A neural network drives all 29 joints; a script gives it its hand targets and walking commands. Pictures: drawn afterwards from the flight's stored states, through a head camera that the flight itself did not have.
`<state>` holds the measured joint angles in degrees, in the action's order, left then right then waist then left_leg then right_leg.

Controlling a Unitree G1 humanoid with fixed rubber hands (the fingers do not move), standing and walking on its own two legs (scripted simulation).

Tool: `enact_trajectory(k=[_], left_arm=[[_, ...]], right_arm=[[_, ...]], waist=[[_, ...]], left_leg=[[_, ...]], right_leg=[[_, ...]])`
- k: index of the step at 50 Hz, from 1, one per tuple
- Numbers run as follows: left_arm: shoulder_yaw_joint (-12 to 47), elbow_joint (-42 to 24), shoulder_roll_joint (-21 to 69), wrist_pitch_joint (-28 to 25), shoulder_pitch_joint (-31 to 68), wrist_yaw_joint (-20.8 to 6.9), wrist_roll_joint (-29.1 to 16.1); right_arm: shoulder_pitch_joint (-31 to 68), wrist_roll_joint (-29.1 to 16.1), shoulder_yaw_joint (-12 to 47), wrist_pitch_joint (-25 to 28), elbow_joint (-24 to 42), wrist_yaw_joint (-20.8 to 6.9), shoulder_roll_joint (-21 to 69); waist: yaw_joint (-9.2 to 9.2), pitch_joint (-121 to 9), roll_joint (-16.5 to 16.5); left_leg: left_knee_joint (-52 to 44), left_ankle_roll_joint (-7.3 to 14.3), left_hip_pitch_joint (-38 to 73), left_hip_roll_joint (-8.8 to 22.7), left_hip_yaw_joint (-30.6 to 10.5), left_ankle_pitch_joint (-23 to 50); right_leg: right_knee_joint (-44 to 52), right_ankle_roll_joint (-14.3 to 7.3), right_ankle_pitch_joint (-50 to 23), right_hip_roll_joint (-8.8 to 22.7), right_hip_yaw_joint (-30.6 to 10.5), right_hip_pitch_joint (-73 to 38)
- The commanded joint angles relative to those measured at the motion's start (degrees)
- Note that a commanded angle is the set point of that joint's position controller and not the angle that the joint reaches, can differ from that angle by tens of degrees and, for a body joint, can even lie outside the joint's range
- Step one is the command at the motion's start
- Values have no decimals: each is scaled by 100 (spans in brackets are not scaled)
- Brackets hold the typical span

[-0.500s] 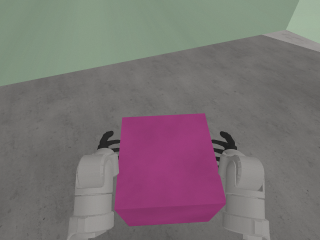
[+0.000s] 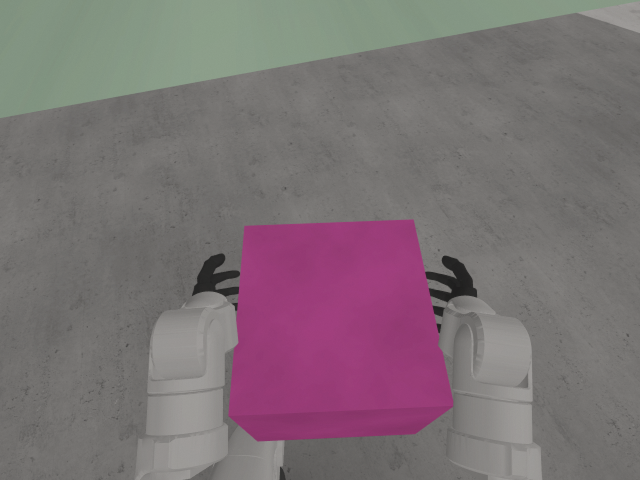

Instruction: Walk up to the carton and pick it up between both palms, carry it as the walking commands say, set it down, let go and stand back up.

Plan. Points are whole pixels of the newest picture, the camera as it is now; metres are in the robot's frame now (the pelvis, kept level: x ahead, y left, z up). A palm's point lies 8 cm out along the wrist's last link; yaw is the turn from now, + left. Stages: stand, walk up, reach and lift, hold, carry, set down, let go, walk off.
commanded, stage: carry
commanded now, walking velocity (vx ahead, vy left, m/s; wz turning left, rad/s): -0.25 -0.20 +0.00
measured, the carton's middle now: (333, 334) +0.30 +0.01 -0.01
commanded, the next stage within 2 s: none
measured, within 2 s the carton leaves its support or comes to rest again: neither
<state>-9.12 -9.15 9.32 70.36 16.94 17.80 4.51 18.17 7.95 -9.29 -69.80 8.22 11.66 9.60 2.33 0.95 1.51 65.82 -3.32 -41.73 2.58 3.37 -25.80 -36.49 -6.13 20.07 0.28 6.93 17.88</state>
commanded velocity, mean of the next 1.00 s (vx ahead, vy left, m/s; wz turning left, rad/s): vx -0.25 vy -0.20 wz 0.00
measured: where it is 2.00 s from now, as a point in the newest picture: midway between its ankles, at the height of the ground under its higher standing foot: outside the picture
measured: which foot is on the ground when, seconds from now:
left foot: up 0.00-0.16, down 0.18-0.46, up 0.48-0.68, down 0.70-1.00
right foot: down 0.00-0.20, up 0.22-0.44, down 0.46-0.70, up 0.72-0.98, down 1.00-1.00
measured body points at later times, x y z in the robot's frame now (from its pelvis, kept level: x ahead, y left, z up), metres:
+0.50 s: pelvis -0.12 -0.09 -0.01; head -0.05 -0.12 +0.43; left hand +0.19 +0.06 +0.05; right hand +0.19 -0.25 +0.04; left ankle -0.08 +0.10 -0.72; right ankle -0.09 -0.24 -0.73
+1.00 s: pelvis -0.29 -0.24 -0.01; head -0.26 -0.26 +0.44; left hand +0.01 -0.08 +0.07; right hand +0.02 -0.39 +0.06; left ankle -0.19 -0.05 -0.73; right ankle -0.30 -0.40 -0.73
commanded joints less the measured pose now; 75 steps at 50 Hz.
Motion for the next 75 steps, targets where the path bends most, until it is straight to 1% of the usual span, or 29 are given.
enact_trajectory(k=[1, 7, 8, 9, 10, 11, 12, 14, 21, 23, 24, 25, 33, 34, 36, 37, 40, 47, 49, 50, 52, 55, 57, 62, 63, 65, 66, 68, 75], left_arm=[[3998, -664, 5847, -37, 3694, -3059, -2738], [3963, -483, 5558, -32, 2808, -2898, -2478], [3899, -295, 5543, -21, 2649, -2854, -2376], [3821, -222, 5500, -29, 2441, -2825, -2268], [3844, -263, 5502, -45, 2518, -2812, -2267], [3842, -308, 5532, -38, 2594, -2815, -2259], [3987, -573, 5624, -103, 3010, -2819, -2410], [4196, -973, 5723, -202, 3265, -2802, -2347], [4110, -1434, 5724, -177, 3060, -2761, -2613], [4034, -1004, 5637, -103, 2618, -2848, -2537], [4061, -1047, 5539, -113, 2607, -2895, -2556], [4075, -929, 5652, -136, 2571, -2939, -2564], [3979, -1000, 5580, -131, 2892, -2802, -2247], [4019, -953, 5638, -102, 2877, -2762, -2216], [4120, -1168, 5651, -123, 3036, -2689, -2175], [4123, -1019, 5754, -127, 3025, -2656, -2102], [4432, -1202, 5798, -119, 3480, -2665, -2276], [4163, -1025, 5813, 4, 3238, -2808, -2658], [4107, -476, 5762, 86, 2948, -2955, -2612], [4103, -477, 5662, 90, 2967, -3024, -2615], [3997, -348, 5698, -26, 2949, -3133, -2526], [3768, -566, 5953, -22, 3102, -3071, -2504], [3783, -722, 5888, -73, 3220, -3001, -2470], [3852, -849, 5748, -129, 3029, -2699, -2105], [3837, -722, 5729, -121, 2852, -2640, -2011], [3964, -812, 5742, -125, 2939, -2572, -1974], [3986, -716, 5819, -126, 2952, -2594, -2034], [4291, -1043, 5851, -208, 3522, -2590, -2194], [4187, -1370, 5787, -100, 3302, -2757, -2634]], right_arm=[[3320, -2534, 3961, 157, 738, -2036, 5813], [2856, -2648, 4032, 83, 944, -2023, 5681], [2598, -2585, 4030, 52, 763, -2068, 5608], [2360, -2511, 4013, 38, 627, -2145, 5467], [2447, -2599, 4103, 69, 612, -2210, 5414], [2307, -2538, 4031, 67, 481, -2208, 5476], [2647, -2654, 4105, 155, 654, -2220, 5550], [2810, -2715, 4271, 144, 913, -2310, 5752], [3074, -2819, 4294, 189, 1849, -2115, 5647], [2449, -2557, 4156, 151, 1605, -2067, 5449], [2300, -2469, 4130, 161, 1571, -2043, 5514], [2409, -2445, 4136, 154, 1558, -2032, 5575], [2904, -2805, 4199, 139, 1243, -2210, 5699], [2870, -2843, 4185, 115, 1213, -2264, 5716], [2661, -2836, 4129, 67, 1045, -2378, 5595], [2542, -2787, 4032, 24, 841, -2419, 5641], [2700, -2801, 3857, 53, 614, -2510, 5667], [2968, -2586, 4033, 5, 1248, -2189, 5564], [2459, -2272, 3988, -15, 865, -2088, 5451], [2351, -2151, 3939, -3, 883, -2063, 5419], [2863, -2250, 4122, 10, 919, -2104, 5616], [3439, -2712, 4335, 68, 1041, -2185, 5933], [3636, -2888, 4307, 133, 1141, -2173, 5875], [3185, -3055, 4160, -7, 1062, -2339, 5793], [2973, -3058, 4123, -45, 846, -2398, 5753], [2597, -2938, 4032, -51, 487, -2495, 5638], [2452, -2926, 3991, -16, 292, -2512, 5726], [2750, -2902, 3837, 36, 298, -2586, 5739], [2893, -2662, 3858, 136, 1164, -2176, 5606]], waist=[[-227, -2464, 126], [-203, -3121, 982], [-287, -3168, 833], [-327, -3360, 195], [-286, -3455, -1277], [-325, -3189, -1763], [-293, -3079, -2042], [-335, -2553, -1060], [-204, -2943, -1362], [-233, -3181, -94], [-219, -3162, 1449], [-157, -3261, 2097], [-307, -2878, 538], [-374, -2841, -7], [-303, -2596, -2179], [-298, -2354, -1484], [-291, -2243, -1573], [-249, -2607, -1454], [-247, -2362, -18], [-260, -2389, 1498], [-177, -2339, 2698], [-200, -2295, 1196], [-190, -2463, 792], [-274, -2897, 777], [-336, -3062, 179], [-226, -2768, -2410], [-290, -2637, -1795], [-323, -2370, -1134], [-244, -2811, -1258]], left_leg=[[509, 100, 565, -84, 77, 105], [-3770, 174, 1907, -264, 559, 1315], [-4596, 236, 2716, 158, 267, 2493], [-4181, 452, 3989, 1068, -579, 4691], [-3261, 965, 5463, 2407, -1830, 8383], [-2995, 1490, 5662, 3018, -2001, 9205], [-2967, 1682, 5518, 3049, -2057, 8572], [-3544, 1362, 4414, 2311, -1369, 6300], [-2958, 519, 3650, 1564, -207, 4985], [-2181, 117, 2631, 829, 182, 2750], [-1412, -128, 1398, 258, 472, -181], [-781, -44, 1003, -55, 457, -1549], [-3112, 281, 2543, 104, 396, 1063], [-3956, 395, 3267, 538, -31, 1987], [-4532, 1377, 4094, 3130, -2833, 4760], [-4156, 1525, 3945, 2977, -2099, 5061], [-4266, 1162, 3147, 2186, -1193, 3438], [-3786, 562, 3250, 1732, -507, 2715], [-2693, 254, 2209, 984, 92, 1812], [-1639, -38, 1077, 224, 529, -602], [411, 132, 721, -106, 62, -1337], [466, 115, 1124, -13, 111, -432], [-324, 152, 1060, -46, 264, -351], [-3712, 265, 2380, -7, 333, 705], [-4502, 354, 3296, 565, -216, 1527], [-4227, 1284, 4574, 3064, -2630, 5209], [-4096, 1614, 4317, 2876, -1989, 5001], [-4119, 1320, 3761, 2039, -1125, 4176], [-3575, 729, 3489, 1194, -59, 2330]], right_leg=[[549, -284, -5285, 1146, -1068, -1242], [-270, 48, -6827, 918, -1103, -2239], [-497, 190, -6062, 799, -1023, -1734], [-979, 422, -3976, 565, -983, -351], [-1528, 636, 278, 206, -741, 1543], [-2742, 702, 1514, 180, -839, 2176], [-2605, 522, 1396, 510, -1587, 2574], [-2737, 644, 753, 398, -1245, 2314], [705, 768, -550, -20, -88, -247], [1182, 566, -3995, 758, -877, -1513], [693, 194, -7012, 1715, -1756, -2310], [358, -350, -8262, 1894, -1557, -2317], [426, -146, -4272, 1143, -855, -729], [103, 55, -3421, 917, -750, -90], [-2192, 545, 1341, -196, -558, 1946], [-3076, 440, 1307, -51, -1266, 1877], [-3665, 666, 460, 336, -1359, 1942], [487, 800, 314, 31, -316, -29], [1738, 668, -927, 515, -909, -1032], [1728, 246, -3120, 1678, -2157, -1329], [1140, -624, -5068, 1994, -1776, -588], [710, -274, -4837, 1069, -860, -766], [647, -241, -4786, 1259, -993, -1095], [632, -345, -3508, 1255, -1369, -1159], [365, -73, -2825, 1075, -1263, -523], [-1740, 536, 1180, -87, -590, 2116], [-2691, 468, 1034, 201, -1314, 2001], [-2969, 584, 394, 164, -1109, 2114], [876, 755, -165, -47, -104, -102]])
